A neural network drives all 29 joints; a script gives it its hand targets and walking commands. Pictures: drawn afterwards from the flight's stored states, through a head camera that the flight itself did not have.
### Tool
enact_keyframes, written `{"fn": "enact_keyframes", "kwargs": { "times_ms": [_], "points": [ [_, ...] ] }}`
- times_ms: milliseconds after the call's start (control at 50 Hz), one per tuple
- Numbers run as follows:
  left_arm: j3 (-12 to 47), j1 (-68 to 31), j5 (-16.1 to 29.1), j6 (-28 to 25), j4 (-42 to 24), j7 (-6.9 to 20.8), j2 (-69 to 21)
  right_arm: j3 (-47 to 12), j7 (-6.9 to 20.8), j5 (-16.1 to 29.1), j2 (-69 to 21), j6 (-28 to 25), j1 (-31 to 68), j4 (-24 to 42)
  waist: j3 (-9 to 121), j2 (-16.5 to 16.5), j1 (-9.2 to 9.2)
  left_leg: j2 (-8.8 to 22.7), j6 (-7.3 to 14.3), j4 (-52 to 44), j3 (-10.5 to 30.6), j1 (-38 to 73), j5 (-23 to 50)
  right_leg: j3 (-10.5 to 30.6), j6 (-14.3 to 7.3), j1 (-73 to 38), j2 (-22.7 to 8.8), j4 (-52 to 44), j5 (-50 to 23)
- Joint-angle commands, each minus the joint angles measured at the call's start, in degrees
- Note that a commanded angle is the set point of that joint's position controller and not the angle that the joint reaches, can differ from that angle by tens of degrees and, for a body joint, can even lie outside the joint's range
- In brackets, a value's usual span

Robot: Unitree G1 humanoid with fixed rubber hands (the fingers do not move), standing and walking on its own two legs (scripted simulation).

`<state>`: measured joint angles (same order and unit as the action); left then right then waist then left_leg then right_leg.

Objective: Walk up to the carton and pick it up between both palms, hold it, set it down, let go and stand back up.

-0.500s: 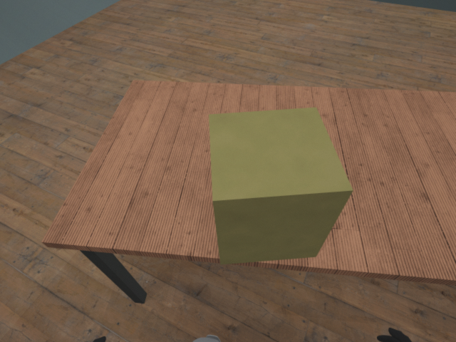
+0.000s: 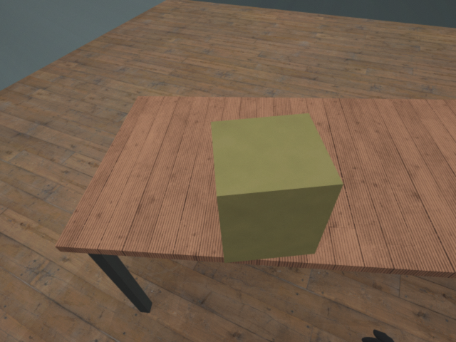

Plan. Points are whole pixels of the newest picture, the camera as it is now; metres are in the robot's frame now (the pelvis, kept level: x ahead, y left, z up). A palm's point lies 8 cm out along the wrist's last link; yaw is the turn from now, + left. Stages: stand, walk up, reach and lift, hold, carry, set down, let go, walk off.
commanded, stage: walk up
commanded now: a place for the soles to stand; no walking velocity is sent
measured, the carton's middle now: (265, 190) +0.44 -0.03 -0.01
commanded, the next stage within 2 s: reach and lift in 1.80 s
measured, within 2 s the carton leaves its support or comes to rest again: neither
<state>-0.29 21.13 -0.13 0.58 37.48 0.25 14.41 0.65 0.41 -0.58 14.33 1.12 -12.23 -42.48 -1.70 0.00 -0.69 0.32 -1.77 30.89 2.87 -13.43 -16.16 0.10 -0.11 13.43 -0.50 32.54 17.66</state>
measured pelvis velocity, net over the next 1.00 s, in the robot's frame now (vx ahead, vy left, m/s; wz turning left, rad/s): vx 0.01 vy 0.02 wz -0.14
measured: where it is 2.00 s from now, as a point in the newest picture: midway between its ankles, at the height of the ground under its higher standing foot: outside the picture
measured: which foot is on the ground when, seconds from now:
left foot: down 0.00-1.00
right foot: down 0.00-1.00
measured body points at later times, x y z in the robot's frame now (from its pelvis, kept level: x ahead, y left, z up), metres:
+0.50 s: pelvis -0.01 +0.01 +0.00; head +0.00 +0.00 +0.45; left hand +0.07 +0.27 -0.11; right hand +0.08 -0.26 -0.12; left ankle +0.01 +0.14 -0.73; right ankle +0.00 -0.12 -0.73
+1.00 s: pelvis +0.01 +0.02 +0.00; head +0.03 +0.01 +0.45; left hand +0.13 +0.27 -0.11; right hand +0.06 -0.26 -0.13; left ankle +0.01 +0.14 -0.73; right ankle +0.00 -0.12 -0.73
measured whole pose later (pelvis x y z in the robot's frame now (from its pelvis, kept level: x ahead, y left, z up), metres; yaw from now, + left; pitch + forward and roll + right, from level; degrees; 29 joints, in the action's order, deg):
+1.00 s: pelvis +0.01 +0.02 +0.00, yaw -8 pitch +0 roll +1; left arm -1.4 20.9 -1.1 -0.1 37.6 -0.4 15.1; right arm -0.1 0.6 -1.0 16.7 1.1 -17.1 -42.9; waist -1.6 -0.2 0.4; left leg 2.1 -0.3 32.7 -5.0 -12.6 -19.6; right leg 7.9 1.3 15.6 1.5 34.2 18.2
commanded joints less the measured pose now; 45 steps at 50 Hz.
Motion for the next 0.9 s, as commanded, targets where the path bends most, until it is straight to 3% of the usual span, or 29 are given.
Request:
{"fn": "enact_keyframes", "kwargs": {
  "times_ms": [0, 80, 140, 200, 260, 300, 380, 460, 500, 580, 620, 640, 740, 800, 840, 880],
  "points": [
    [-2.93, 1.17, -0.08, -1.19, -4.72, -0.3, 9.08, 2.1, -0.5, 0.35, 8.22, -1.41, 1.08, 5.74, -1.44, -2.27, 0.27, 5.19, 3.62, -6.21, 4.71, -2.51, 4.92, 5.23, -1.48, 2.04, -3.67, -5.68, -6.72],
    [-3.0, 2.41, -0.42, -1.25, -3.74, -0.1, 8.0, 2.23, -0.43, 0.39, 9.1, -1.65, 1.73, 5.97, -2.06, -3.63, -0.47, 6.08, 4.02, -10.12, 6.18, -5.06, -6.63, 5.76, -1.18, 1.72, -2.52, -6.08, -0.98],
    [-3.3, 1.77, -0.71, -1.5, -3.52, -0.1, 8.54, 2.29, -0.38, 0.31, 8.76, -1.74, 0.6, 6.22, -2.47, -2.82, 0.23, 5.44, 3.6, -10.14, 5.61, -5.07, -7.27, 6.01, -1.09, 2.39, -2.46, -6.43, -1.12],
    [-3.4, 2.61, -0.61, -1.87, -3.36, -0.02, 8.49, 2.52, -0.31, -0.03, 9.21, -1.97, -0.04, 6.14, 2.14, -1.88, 0.11, 5.25, 3.87, -8.52, 4.05, -1.92, -6.24, 6.78, -1.32, 1.6, -2.63, -6.79, -0.49],
    [-3.25, 1.62, -0.54, -2.04, -3.54, -0.12, 8.51, 2.2, -0.36, 0.04, 8.95, -2.18, 0.37, 6.56, 1.8, -1.48, 0.26, 5.5, 3.98, -7.22, 2.71, -0.85, 0.04, 7.05, -1.34, 1.56, -3.1, -5.74, -7.04],
    [-3.35, 1.59, -0.73, -1.94, -3.21, -0.25, 9.27, 1.93, -0.34, 0.1, 8.82, -2.19, -1.01, 6.34, 2.73, 1.22, 0.74, 5.8, 4.0, -6.31, 2.34, -0.44, 2.91, 7.29, -1.36, 0.96, -3.2, -5.35, -9.17],
    [-3.31, 1.57, -0.48, -1.57, -2.63, -0.3, 9.04, 1.88, -0.42, 0.1, 9.03, -1.87, -1.34, 6.47, 1.53, -0.21, 0.39, 5.43, 3.86, -6.26, 1.43, -0.83, 1.53, 8.27, -1.56, 1.51, -3.06, -5.31, -8.73],
    [-3.38, 1.92, -0.11, -1.47, -2.53, -0.39, 9.46, 1.74, -0.49, -0.01, 8.93, -1.58, -2.38, 6.04, 0.42, 3.23, 0.58, 4.88, 3.62, -4.65, 0.2, 0.82, 1.01, 9.96, -2.16, 4.21, -3.65, -7.2, -7.07],
    [-3.36, 1.18, 0.01, -1.41, -2.62, -0.33, 8.97, 1.6, -0.51, -0.09, 9.14, -1.65, -2.87, 5.85, 0.66, 2.39, 0.78, 5.11, 3.59, -5.1, 0.42, 1.4, 0.12, 10.04, -2.01, 4.53, -3.16, -7.14, -5.12],
    [-3.1, 1.31, -0.36, -1.49, -2.11, -0.44, 9.23, 1.55, -0.51, 0.14, 9.3, -1.94, -2.49, 6.18, 0.83, -1.02, 0.29, 5.8, 3.78, -6.09, 0.35, -0.16, 3.02, 9.36, -1.6, 2.23, -2.87, -5.2, -10.63],
    [-3.11, 1.23, -0.34, -1.55, -2.04, -0.39, 9.22, 1.43, -0.49, 0.13, 8.88, -1.94, -2.7, 6.11, 1.01, -0.01, 0.44, 5.81, 3.82, -5.91, -0.46, 0.63, 3.41, 9.66, -1.6, 2.38, -2.65, -4.97, -11.56],
    [-3.46, 2.02, -1.2, -1.88, -2.72, -0.62, 9.01, 1.63, -0.27, -0.14, 9.37, -1.6, -3.86, 5.48, 2.75, -1.74, 0.59, 5.08, 4.14, -4.51, -1.65, 0.77, 1.05, 9.98, -1.67, 0.85, -2.62, -5.16, -8.38],
    [-3.89, 0.95, -0.86, -1.91, -4.14, -0.86, 9.65, 1.76, -0.13, -0.66, 9.05, -0.96, -3.89, 5.71, -1.75, 1.65, 1.06, 4.59, 3.92, -3.09, -2.51, 0.42, -2.78, 13.08, -2.64, 6.82, -3.4, -8.26, 0.03],
    [-3.99, 0.18, -0.86, -1.89, -5.06, -0.82, 9.47, 1.7, -0.08, -0.61, 9.46, -1.4, -5.53, 5.22, 0.04, 4.57, 1.47, 5.36, 3.88, -3.27, -2.29, 1.96, 1.05, 12.35, -2.35, 5.84, -2.72, -6.56, -4.94],
    [-3.56, 0.93, -0.89, -1.98, -4.75, -0.85, 8.46, 1.9, -0.12, -0.48, 10.36, -1.64, -4.57, 5.54, 1.26, 1.27, 0.9, 6.07, 4.5, -3.38, -2.01, 2.65, 3.92, 11.21, -2.01, 4.33, -1.92, -4.16, -10.29],
    [-3.46, 1.33, -0.98, -2.24, -5.06, -0.91, 8.41, 1.68, -0.22, -0.37, 10.25, -1.7, -4.33, 5.0, 4.53, 0.7, 0.69, 6.27, 4.63, -2.58, -2.12, 3.62, 9.78, 11.05, -1.95, 1.6, -2.02, -2.34, -15.9]
  ]
}}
